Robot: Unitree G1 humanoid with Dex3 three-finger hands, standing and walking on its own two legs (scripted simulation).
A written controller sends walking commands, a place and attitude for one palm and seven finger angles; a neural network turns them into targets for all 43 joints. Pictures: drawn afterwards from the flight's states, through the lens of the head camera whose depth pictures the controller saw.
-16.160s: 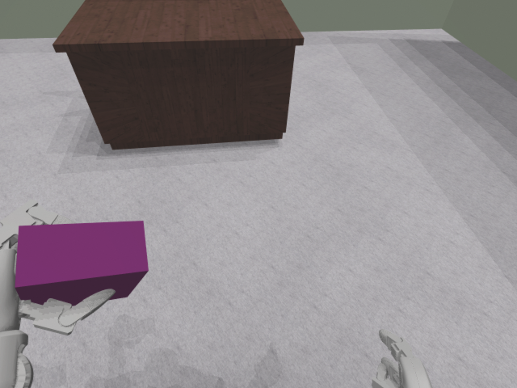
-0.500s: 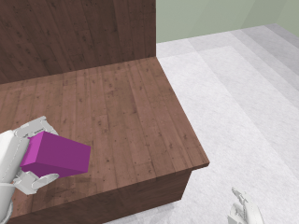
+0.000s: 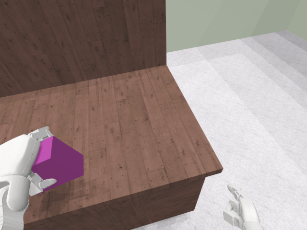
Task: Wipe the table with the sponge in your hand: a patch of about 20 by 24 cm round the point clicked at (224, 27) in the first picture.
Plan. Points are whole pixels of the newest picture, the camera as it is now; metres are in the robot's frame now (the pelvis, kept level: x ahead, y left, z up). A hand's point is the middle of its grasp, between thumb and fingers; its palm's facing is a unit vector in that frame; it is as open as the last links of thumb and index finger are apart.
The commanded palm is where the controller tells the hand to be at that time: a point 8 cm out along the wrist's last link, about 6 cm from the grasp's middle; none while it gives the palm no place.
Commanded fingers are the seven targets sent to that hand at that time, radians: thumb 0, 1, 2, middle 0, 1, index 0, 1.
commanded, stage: turn the palm down, sponge in hand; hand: left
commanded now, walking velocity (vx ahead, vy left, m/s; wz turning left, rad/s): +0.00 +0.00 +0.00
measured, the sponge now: (49, 169) +0.22 +0.29 +0.07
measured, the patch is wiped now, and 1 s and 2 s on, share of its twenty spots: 0.00 0.00 0.00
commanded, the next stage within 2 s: move the sponge above the wiping area in 0.84 s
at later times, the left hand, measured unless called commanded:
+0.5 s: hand (53, 173) +0.20 +0.27 +0.09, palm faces -0.02 -0.10 -0.99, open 9.8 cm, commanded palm +0.18 +0.27 +0.16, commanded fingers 0.00 0.10 1.30 -1.20 -1.60 -1.20 -1.60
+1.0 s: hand (52, 165) +0.22 +0.27 +0.10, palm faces +0.02 -0.06 -1.00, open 9.8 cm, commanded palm +0.19 +0.27 +0.15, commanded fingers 0.00 0.10 1.30 -1.20 -1.60 -1.20 -1.60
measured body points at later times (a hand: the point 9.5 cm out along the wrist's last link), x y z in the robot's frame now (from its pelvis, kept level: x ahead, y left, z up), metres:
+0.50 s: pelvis -0.01 -0.01 +0.00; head -0.01 -0.06 +0.45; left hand +0.20 +0.27 +0.14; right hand +0.23 -0.22 -0.09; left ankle +0.00 +0.14 -0.74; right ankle -0.01 -0.15 -0.74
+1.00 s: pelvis +0.00 -0.01 +0.01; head +0.00 -0.05 +0.45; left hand +0.21 +0.27 +0.15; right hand +0.25 -0.20 -0.09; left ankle +0.01 +0.14 -0.74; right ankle -0.01 -0.15 -0.74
